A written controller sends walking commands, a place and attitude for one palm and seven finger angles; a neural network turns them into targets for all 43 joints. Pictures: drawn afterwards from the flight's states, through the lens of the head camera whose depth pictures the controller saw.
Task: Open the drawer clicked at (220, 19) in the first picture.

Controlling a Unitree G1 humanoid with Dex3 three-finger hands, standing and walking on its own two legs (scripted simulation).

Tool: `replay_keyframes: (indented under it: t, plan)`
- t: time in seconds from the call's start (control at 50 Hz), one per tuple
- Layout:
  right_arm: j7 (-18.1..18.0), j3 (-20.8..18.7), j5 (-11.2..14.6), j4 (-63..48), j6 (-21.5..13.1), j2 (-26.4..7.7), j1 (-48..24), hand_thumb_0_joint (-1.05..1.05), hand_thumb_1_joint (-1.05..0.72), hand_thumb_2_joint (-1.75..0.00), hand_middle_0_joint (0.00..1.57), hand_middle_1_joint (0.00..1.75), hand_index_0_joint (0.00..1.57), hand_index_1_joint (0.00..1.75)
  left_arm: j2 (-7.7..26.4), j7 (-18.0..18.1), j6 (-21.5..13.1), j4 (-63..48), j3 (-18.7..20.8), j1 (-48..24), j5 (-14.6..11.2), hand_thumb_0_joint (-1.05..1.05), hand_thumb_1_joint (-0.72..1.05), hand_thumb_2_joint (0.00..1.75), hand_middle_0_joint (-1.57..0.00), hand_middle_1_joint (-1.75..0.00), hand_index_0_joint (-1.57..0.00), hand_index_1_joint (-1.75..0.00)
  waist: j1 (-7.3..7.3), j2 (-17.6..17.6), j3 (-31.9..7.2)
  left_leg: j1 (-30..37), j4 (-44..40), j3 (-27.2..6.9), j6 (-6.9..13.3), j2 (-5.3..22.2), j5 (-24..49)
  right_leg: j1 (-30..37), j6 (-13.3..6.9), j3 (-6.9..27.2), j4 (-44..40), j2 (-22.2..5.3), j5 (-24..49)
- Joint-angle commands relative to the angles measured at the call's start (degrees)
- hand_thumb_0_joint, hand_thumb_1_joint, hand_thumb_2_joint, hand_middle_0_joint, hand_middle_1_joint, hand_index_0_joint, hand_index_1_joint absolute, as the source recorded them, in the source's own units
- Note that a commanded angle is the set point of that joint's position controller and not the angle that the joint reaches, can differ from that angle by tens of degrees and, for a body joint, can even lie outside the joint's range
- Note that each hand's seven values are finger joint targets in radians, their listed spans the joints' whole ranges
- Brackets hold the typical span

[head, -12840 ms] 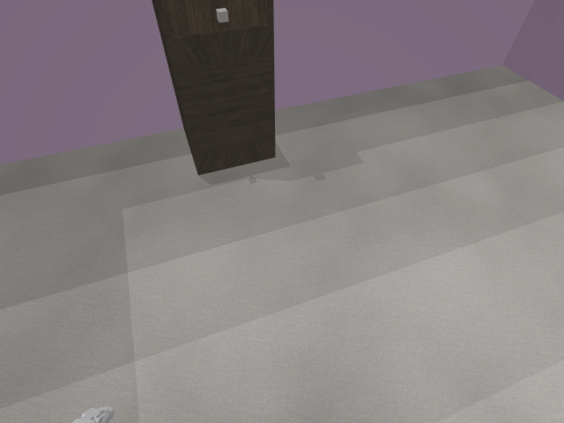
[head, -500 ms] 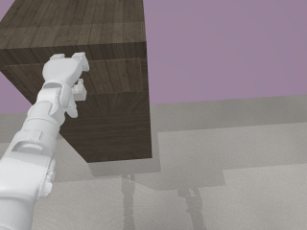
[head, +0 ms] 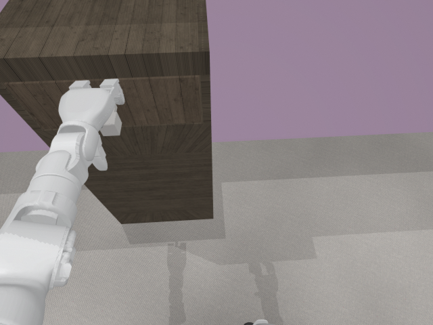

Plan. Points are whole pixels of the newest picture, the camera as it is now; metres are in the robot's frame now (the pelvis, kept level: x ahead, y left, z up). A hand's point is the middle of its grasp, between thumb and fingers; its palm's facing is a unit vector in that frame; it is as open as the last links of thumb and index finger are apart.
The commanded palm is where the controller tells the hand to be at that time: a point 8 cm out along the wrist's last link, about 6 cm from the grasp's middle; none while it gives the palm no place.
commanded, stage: lower the fingers behind the handle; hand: left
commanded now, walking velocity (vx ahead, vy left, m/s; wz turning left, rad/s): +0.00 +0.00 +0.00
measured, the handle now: (111, 117) +0.53 +0.22 +0.02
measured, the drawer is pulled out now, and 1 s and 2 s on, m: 0.00 0.00 0.00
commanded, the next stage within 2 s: close the thumb around the handle in 1.20 s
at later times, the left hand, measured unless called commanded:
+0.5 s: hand (103, 138) +0.48 +0.23 +0.02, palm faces -0.07 -0.02 -1.00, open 13.8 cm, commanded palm +0.47 +0.23 +0.08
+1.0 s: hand (110, 142) +0.48 +0.22 +0.01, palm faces -0.05 -0.02 -1.00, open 13.9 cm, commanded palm +0.46 +0.22 +0.06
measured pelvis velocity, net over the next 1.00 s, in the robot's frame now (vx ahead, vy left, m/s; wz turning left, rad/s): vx -0.01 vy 0.01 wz -0.01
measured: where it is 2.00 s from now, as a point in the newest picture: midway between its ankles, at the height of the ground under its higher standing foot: outside the picture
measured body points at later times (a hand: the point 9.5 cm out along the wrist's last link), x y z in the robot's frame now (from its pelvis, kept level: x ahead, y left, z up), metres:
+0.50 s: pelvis +0.00 +0.00 -0.01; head +0.10 +0.00 +0.43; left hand +0.48 +0.23 +0.08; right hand +0.00 -0.27 -0.14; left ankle -0.05 +0.10 -0.72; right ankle +0.00 -0.12 -0.72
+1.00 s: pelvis -0.01 +0.01 -0.02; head +0.10 +0.00 +0.42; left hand +0.48 +0.22 +0.06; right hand -0.01 -0.27 -0.15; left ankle -0.05 +0.10 -0.72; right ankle +0.00 -0.12 -0.72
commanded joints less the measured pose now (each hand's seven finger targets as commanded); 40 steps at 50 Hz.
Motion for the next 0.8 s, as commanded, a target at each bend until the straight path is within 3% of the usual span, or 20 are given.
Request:
replay_keyframes:
  t: [0.0, 0.06, 0.1, 0.14, 0.16, 0.24, 0.26, 0.3, 0.36, 0.42, 0.44, 0.46, 0.52, 0.56, 0.6, 0.66, 0.72, 0.74, 0.78]
  plan:
    - [0.1, -3.2, -0.3, -3.0, -1.2, -8.3, 7.7, 0.00, -0.90, -0.90, 0.20, 0.30, 0.20, 0.30, 12.2, 3.3, 1.1, -9.6, 3.0, -26.0, -0.1, 0.00, -0.50, 0.30, -0.30, -1.20, -0.30, -1.20, -1.17, 2.1, -25.4, 11.8, -0.4, -1.5, 0.2, -0.6, 32.5, 13.7, -1.8, 0.9, -0.1, 3.1, 21.3]
    - [0.0, -2.9, -0.2, -2.9, -1.0, -9.0, 7.9, 0.00, -0.90, -0.90, 0.20, 0.30, 0.20, 0.30, 15.2, 3.0, 1.8, -7.8, 4.7, -26.1, -0.2, 0.00, -0.50, 0.30, -0.30, -1.20, -0.30, -1.20, -1.40, -0.7, -24.6, 8.3, -0.6, -1.0, 0.6, -0.9, 28.9, 15.6, -1.6, 1.4, -0.1, 3.0, 22.0]
    - [-0.3, -2.8, -0.1, -3.1, -1.0, -8.9, 7.7, 0.00, -0.90, -0.90, 0.20, 0.30, 0.20, 0.30, 14.9, 2.8, 1.8, -7.0, 4.2, -25.4, 0.2, 0.00, -0.50, 0.30, -0.30, -1.20, -0.30, -1.20, -1.63, -1.3, -23.6, 7.0, -0.8, -0.9, 0.7, -1.0, 26.3, 15.5, -1.6, 1.4, -0.3, 2.9, 20.9]
    - [-0.5, -3.0, -0.3, -3.2, -1.1, -9.0, 7.9, 0.00, -0.90, -0.90, 0.20, 0.30, 0.20, 0.30, 16.7, 2.8, 0.5, -9.6, 5.7, -26.2, 0.2, 0.00, -0.50, 0.30, -0.30, -1.20, -0.30, -1.20, -1.14, -0.4, -26.0, 7.7, -0.3, -1.1, 0.8, -1.0, 28.7, 16.3, -1.7, 1.6, 0.3, 2.9, 22.4]
    - [-0.4, -3.0, -0.4, -3.3, -1.2, -8.8, 8.2, 0.00, -0.90, -0.90, 0.20, 0.30, 0.20, 0.30, 16.1, 2.8, 0.1, -10.0, 5.2, -25.9, 0.3, 0.00, -0.50, 0.30, -0.30, -1.20, -0.30, -1.20, -0.94, 2.1, -26.9, 8.2, -0.1, -1.0, 0.7, -1.1, 28.9, 16.0, -1.7, 1.8, 0.5, 2.8, 22.2]
    - [-0.2, -3.0, -0.7, -2.5, -1.3, -9.0, 8.6, 0.00, -0.90, -0.90, 0.20, 0.30, 0.20, 0.30, 16.0, 3.9, -0.5, -7.9, 6.0, -24.1, 0.1, 0.00, -0.50, 0.30, -0.30, -1.20, -0.30, -1.20, -1.50, -0.1, -24.0, 6.3, 0.5, -1.1, 0.7, -0.8, 28.4, 14.1, -1.7, 1.4, 0.7, 3.0, 21.4]
    - [-0.3, -3.1, -0.7, -2.5, -1.2, -9.2, 8.7, 0.00, -0.90, -0.90, 0.20, 0.30, 0.20, 0.30, 18.0, 4.2, -0.6, -8.4, 7.5, -23.1, 0.2, 0.00, -0.50, 0.30, -0.30, -1.20, -0.30, -1.20, -0.71, 0.4, -25.3, 5.8, 0.7, -0.9, 0.7, -0.9, 28.1, 14.9, -1.7, 1.7, 1.3, 2.9, 21.8]
    - [-0.1, -3.1, -0.7, -2.5, -1.3, -8.9, 8.7, 0.00, -0.90, -0.90, 0.20, 0.30, 0.20, 0.30, 16.0, 4.8, -0.2, -7.7, 6.1, -22.3, 0.5, 0.00, -0.50, 0.30, -0.30, -1.20, -0.30, -1.20, -0.96, 0.6, -25.1, 5.6, 0.9, -0.8, 0.6, -1.0, 27.7, 14.1, -1.7, 1.4, 1.4, 3.0, 21.4]
    - [0.0, -3.3, -0.8, -2.0, -1.3, -9.1, 9.1, 0.00, -0.90, -0.90, 0.20, 0.30, 0.20, 0.30, 16.0, 5.3, -0.3, -8.2, 6.0, -23.4, 0.5, 0.00, -0.50, 0.30, -0.30, -1.20, -0.30, -1.20, -1.41, 1.6, -25.9, 6.4, 1.4, -1.3, 0.5, -0.7, 28.3, 12.7, -1.7, 1.4, 1.7, 3.1, 20.6]
    - [0.0, -3.5, -0.9, -1.5, -1.5, -9.1, 9.4, 0.00, -0.90, -0.90, 0.20, 0.30, 0.20, 0.30, 13.0, 5.8, -0.3, -8.2, 3.5, -25.6, 0.6, 0.00, -0.50, 0.30, -0.30, -1.20, -0.30, -1.20, -2.88, 1.5, -25.4, 7.2, 2.0, -1.7, 0.5, -0.6, 26.8, 10.0, -1.7, 1.2, 1.5, 3.3, 18.6]
    - [0.0, -3.5, -1.0, -1.1, -1.6, -9.1, 9.7, 0.00, -0.90, -0.90, 0.20, 0.30, 0.20, 0.30, 13.6, 5.8, -0.4, -7.4, 4.1, -26.2, 0.4, 0.00, -0.50, 0.30, -0.30, -1.20, -0.30, -1.20, -3.15, 1.0, -24.8, 6.7, 2.2, -1.8, 0.6, -0.6, 26.9, 9.8, -1.7, 1.2, 1.5, 3.2, 18.7]
    - [0.0, -3.4, -1.0, -1.0, -1.5, -9.4, 10.0, 0.00, -0.90, -0.90, 0.20, 0.30, 0.20, 0.30, 15.1, 6.0, -0.4, -7.2, 4.9, -26.3, 0.5, 0.00, -0.50, 0.30, -0.30, -1.20, -0.30, -1.20, -2.88, 1.3, -25.3, 6.0, 2.3, -1.9, 0.5, -0.7, 25.8, 9.9, -1.7, 1.3, 1.8, 3.2, 18.1]
    - [0.1, -3.3, -1.1, -1.0, -1.7, -9.2, 9.7, 0.00, -0.90, -0.90, 0.20, 0.30, 0.20, 0.30, 14.8, 6.7, -0.4, -7.6, 4.8, -26.9, 1.0, 0.00, -0.50, 0.30, -0.30, -1.20, -0.30, -1.20, -2.56, 3.5, -26.4, 6.7, 2.8, -2.3, 0.3, -0.7, 26.8, 8.4, -1.9, 1.0, 2.7, 3.2, 17.6]
    - [0.3, -3.3, -1.4, -0.9, -1.5, -9.3, 10.1, 0.00, -0.90, -0.90, 0.20, 0.30, 0.20, 0.30, 15.2, 7.0, -0.2, -6.3, 5.6, -25.0, 1.0, 0.00, -0.50, 0.30, -0.30, -1.20, -0.30, -1.20, -2.13, 3.1, -27.8, 6.8, 3.6, -2.4, 0.2, -0.6, 29.4, 8.7, -1.8, 0.9, 3.4, 3.3, 18.7]
    - [0.4, -3.3, -1.4, -1.0, -1.6, -9.2, 9.8, 0.00, -0.90, -0.90, 0.20, 0.30, 0.20, 0.30, 13.3, 7.3, 0.2, -6.3, 4.1, -25.8, 1.1, 0.00, -0.50, 0.30, -0.30, -1.20, -0.30, -1.20, -2.70, 3.4, -26.2, 6.4, 4.0, -2.5, 0.0, -0.3, 29.0, 6.8, -1.8, 0.7, 3.6, 3.3, 17.9]
    - [0.7, -3.3, -1.5, -1.2, -1.4, -9.4, 10.0, 0.00, -0.90, -0.90, 0.20, 0.30, 0.20, 0.30, 14.6, 7.6, 0.7, -6.3, 5.6, -24.0, 1.3, 0.00, -0.50, 0.30, -0.30, -1.20, -0.30, -1.20, -1.82, 3.4, -28.6, 6.6, 4.7, -2.6, -0.1, -0.2, 31.4, 7.6, -1.8, 0.7, 4.5, 3.4, 19.1]
    - [0.9, -3.3, -1.5, -1.1, -1.3, -9.3, 9.8, 0.00, -0.90, -0.90, 0.20, 0.30, 0.20, 0.30, 12.0, 7.9, 1.4, -4.8, 4.0, -22.9, 1.1, 0.00, -0.50, 0.30, -0.30, -1.20, -0.30, -1.20, -2.54, 2.1, -26.0, 5.6, 4.9, -2.5, -0.1, -0.1, 29.1, 6.0, -1.7, 0.5, 4.3, 3.5, 17.6]
    - [0.8, -3.2, -1.5, -0.9, -1.3, -9.5, 9.9, 0.00, -0.90, -0.90, 0.20, 0.30, 0.20, 0.30, 13.1, 8.0, 1.4, -4.8, 4.8, -24.2, 1.1, 0.00, -0.50, 0.30, -0.30, -1.20, -0.30, -1.20, -2.92, 0.9, -25.2, 4.5, 5.0, -2.8, 0.0, -0.1, 28.7, 6.1, -1.8, 0.4, 4.4, 3.5, 17.6]
    - [0.8, -3.4, -1.5, -1.0, -1.5, -9.3, 9.9, 0.00, -0.90, -0.90, 0.20, 0.30, 0.20, 0.30, 11.2, 8.3, 1.4, -5.4, 3.0, -25.1, 1.5, 0.00, -0.50, 0.30, -0.30, -1.20, -0.30, -1.20, -3.23, 2.2, -26.0, 5.2, 5.0, -2.9, 0.0, -0.1, 27.8, 5.0, -1.7, 0.5, 4.5, 3.4, 16.7]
